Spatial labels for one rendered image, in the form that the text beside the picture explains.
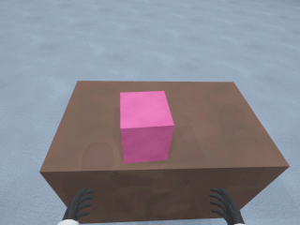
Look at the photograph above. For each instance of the carton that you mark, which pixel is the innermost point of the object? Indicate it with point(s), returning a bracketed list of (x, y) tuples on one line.
[(146, 126)]

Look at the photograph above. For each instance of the robot left hand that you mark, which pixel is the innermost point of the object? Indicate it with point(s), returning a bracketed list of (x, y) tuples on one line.
[(75, 205)]

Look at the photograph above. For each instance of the robot right hand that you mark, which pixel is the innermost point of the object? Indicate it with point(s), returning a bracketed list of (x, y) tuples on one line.
[(231, 212)]

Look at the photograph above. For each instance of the pedestal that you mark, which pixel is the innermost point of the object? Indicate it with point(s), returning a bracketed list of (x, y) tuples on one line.
[(217, 142)]

